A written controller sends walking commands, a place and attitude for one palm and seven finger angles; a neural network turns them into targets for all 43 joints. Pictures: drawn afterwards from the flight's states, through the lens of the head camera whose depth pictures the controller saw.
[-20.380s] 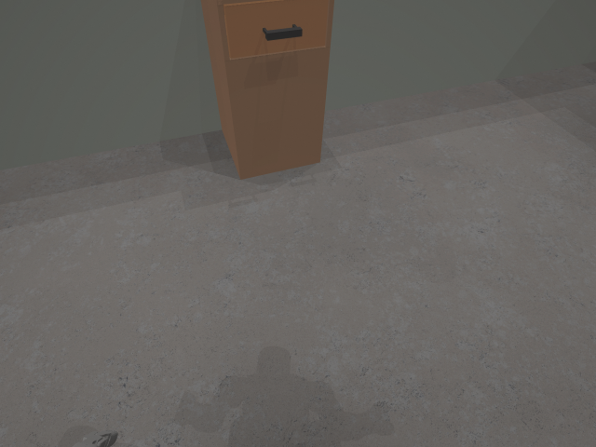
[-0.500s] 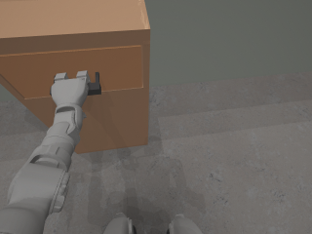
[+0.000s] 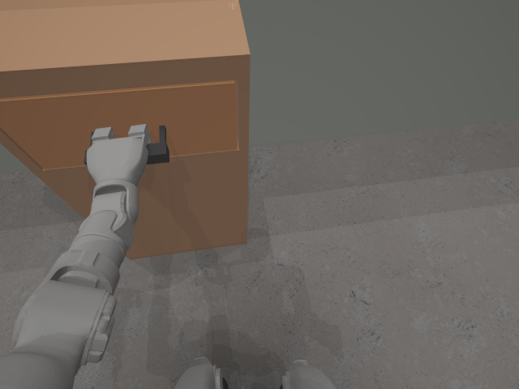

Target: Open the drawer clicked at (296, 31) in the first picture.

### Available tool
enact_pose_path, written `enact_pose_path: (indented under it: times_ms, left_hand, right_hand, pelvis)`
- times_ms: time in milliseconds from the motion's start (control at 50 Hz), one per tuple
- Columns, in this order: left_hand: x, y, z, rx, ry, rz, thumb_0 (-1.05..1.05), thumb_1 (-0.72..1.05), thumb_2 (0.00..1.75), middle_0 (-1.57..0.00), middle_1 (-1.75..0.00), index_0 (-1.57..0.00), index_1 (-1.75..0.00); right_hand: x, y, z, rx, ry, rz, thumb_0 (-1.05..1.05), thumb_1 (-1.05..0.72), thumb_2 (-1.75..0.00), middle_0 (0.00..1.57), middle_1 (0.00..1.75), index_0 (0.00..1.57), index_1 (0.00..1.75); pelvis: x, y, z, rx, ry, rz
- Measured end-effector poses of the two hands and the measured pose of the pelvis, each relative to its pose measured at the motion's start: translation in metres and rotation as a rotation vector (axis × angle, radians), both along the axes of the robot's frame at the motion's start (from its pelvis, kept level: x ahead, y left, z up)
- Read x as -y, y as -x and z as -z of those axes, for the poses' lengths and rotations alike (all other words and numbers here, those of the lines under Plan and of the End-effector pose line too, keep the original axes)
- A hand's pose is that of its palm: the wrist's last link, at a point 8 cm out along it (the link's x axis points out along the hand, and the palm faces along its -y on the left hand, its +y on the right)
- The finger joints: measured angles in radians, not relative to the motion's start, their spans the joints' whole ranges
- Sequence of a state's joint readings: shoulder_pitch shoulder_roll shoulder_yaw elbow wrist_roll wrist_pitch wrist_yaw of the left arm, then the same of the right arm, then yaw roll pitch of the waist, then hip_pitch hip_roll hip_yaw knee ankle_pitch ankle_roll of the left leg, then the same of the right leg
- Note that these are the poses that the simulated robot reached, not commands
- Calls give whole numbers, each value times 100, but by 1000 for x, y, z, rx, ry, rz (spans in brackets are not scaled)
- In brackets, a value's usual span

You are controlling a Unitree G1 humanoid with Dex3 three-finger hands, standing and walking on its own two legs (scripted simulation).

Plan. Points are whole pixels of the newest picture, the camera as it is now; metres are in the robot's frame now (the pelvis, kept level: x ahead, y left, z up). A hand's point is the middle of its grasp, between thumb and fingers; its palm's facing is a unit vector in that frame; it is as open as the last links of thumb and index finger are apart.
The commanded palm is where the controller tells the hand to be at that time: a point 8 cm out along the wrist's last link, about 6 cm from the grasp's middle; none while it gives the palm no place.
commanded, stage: pull the drawer open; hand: left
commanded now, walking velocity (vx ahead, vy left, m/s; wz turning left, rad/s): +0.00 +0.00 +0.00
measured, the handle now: (128, 145) +0.52 +0.20 -0.01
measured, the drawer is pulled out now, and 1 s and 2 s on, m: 0.00 0.05 0.19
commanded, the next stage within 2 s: none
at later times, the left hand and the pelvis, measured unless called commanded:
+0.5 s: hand (130, 194) +0.44 +0.20 -0.03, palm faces -0.05 -0.04 -1.00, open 5.9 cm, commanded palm +0.42 +0.19 +0.03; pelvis +0.01 +0.00 +0.01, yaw +1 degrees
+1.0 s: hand (130, 201) +0.42 +0.19 -0.03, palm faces -0.06 -0.04 -1.00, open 5.9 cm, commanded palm +0.38 +0.18 +0.03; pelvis -0.01 -0.01 +0.01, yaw +0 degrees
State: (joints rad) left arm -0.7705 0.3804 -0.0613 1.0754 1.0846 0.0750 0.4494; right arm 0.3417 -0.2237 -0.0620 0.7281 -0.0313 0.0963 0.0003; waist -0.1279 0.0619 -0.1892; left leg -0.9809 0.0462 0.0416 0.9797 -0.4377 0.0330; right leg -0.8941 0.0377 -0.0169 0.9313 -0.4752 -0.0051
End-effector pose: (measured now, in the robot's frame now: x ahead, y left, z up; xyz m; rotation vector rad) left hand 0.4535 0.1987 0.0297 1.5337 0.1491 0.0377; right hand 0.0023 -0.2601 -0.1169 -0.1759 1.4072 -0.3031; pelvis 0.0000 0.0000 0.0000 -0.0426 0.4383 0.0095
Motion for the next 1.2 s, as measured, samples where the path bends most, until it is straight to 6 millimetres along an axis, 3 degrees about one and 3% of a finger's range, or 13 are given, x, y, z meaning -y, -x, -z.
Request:
enact_pose_path:
  times_ms: [180,340,540,660,880,1000,1100,1200]
  left_hand:
    - [0,9,0,5,13,3,1,69,77,-30,-135,-38,-135]
    - [2,31,1,12,27,7,2,69,76,-28,-135,-39,-135]
    - [3,34,1,21,-3,5,0,67,82,-32,-135,-39,-135]
    - [3,34,0,12,-7,0,0,66,82,-33,-135,-39,-135]
    - [4,34,1,12,-10,-4,0,67,82,-32,-135,-39,-135]
    - [5,47,1,8,6,-7,1,68,80,-30,-135,-38,-135]
    - [6,68,1,16,22,-4,2,69,78,-28,-135,-38,-135]
    - [8,95,1,29,35,-3,2,69,78,-26,-135,-39,-135]
  right_hand:
    - [-2,-12,-2,14,-16,2,1,-91,-90,20,30,20,30]
    - [-5,-40,-7,66,-32,-15,1,-91,-90,20,30,20,30]
    - [1,-65,-1,129,-16,-76,1,-91,-90,20,30,20,30]
    - [3,-54,1,131,-12,-70,0,-91,-90,20,30,20,30]
    - [6,-6,5,42,-14,-23,1,-91,-90,20,30,20,30]
    - [3,3,0,27,-31,11,1,-91,-90,20,30,20,30]
    - [-1,-15,-4,62,-47,6,1,-91,-90,20,30,20,30]
    - [-4,-55,-9,148,-60,-35,1,-91,-90,20,30,20,30]
  pelvis:
    - [-1,-7,-5,11,-3,10]
    - [-2,-15,-12,39,-7,11]
    - [2,-5,-5,41,-8,-18]
    - [5,2,-3,41,-10,-16]
    - [8,11,0,34,-9,-9]
    - [6,7,-6,50,-13,10]
    - [4,-1,-13,74,-15,15]
    - [2,-8,-17,99,-17,13]
